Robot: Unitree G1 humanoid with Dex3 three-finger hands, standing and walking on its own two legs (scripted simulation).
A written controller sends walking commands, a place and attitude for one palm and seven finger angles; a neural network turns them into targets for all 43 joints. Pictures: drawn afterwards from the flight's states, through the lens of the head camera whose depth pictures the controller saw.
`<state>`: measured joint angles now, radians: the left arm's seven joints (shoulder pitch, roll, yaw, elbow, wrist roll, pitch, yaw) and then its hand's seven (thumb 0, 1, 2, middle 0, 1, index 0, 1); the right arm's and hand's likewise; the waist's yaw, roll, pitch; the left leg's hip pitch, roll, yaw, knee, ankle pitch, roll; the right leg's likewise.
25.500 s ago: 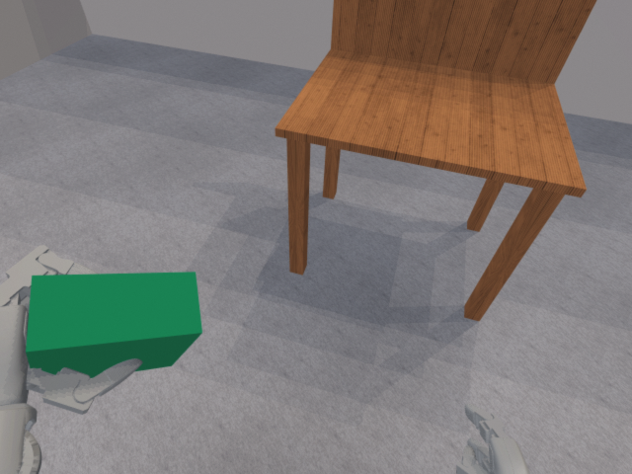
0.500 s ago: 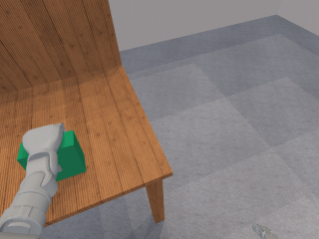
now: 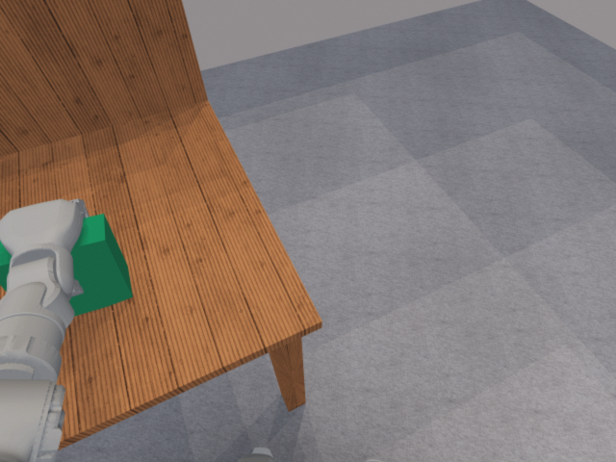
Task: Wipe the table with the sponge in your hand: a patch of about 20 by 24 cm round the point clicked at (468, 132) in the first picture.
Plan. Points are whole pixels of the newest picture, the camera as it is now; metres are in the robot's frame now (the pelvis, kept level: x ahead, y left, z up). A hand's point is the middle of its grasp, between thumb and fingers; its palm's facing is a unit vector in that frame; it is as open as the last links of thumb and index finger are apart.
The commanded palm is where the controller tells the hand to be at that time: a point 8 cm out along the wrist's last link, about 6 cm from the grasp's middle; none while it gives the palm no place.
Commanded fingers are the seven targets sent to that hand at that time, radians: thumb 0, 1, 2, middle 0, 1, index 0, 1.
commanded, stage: wipe forward along the middle lane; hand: left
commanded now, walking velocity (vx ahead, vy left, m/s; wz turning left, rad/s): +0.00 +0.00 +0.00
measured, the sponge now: (75, 280) +0.36 +0.37 -0.02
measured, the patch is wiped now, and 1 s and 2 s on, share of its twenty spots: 1.00 1.00 1.00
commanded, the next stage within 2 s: slide back across to the first lane in 0.28 s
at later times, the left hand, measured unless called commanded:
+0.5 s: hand (57, 230) +0.42 +0.39 +0.03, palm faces -0.14 +0.01 -0.99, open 10.3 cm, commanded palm +0.39 +0.38 +0.06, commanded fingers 0.00 0.10 1.30 -1.20 -1.60 -1.20 -1.60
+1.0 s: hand (16, 238) +0.40 +0.44 +0.03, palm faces -0.13 -0.02 -0.99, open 10.3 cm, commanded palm +0.37 +0.43 +0.07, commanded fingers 0.00 0.10 1.30 -1.20 -1.60 -1.20 -1.60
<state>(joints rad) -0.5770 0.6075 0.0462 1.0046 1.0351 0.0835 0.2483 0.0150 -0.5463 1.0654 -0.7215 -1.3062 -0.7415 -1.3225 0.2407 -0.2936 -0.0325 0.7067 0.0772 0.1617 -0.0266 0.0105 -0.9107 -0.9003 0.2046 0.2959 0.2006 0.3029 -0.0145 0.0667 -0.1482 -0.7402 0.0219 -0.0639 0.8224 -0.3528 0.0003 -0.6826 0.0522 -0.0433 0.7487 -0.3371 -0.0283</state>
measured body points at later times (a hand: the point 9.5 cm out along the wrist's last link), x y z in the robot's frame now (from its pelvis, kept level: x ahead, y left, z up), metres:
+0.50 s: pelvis +0.01 +0.03 +0.00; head +0.09 +0.03 +0.44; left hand +0.42 +0.38 +0.08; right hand +0.08 -0.25 -0.13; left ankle +0.02 +0.12 -0.70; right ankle +0.01 -0.11 -0.70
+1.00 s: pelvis +0.04 +0.04 +0.01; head +0.10 +0.06 +0.46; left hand +0.40 +0.43 +0.09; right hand +0.12 -0.24 -0.11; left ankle +0.02 +0.12 -0.70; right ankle +0.01 -0.11 -0.70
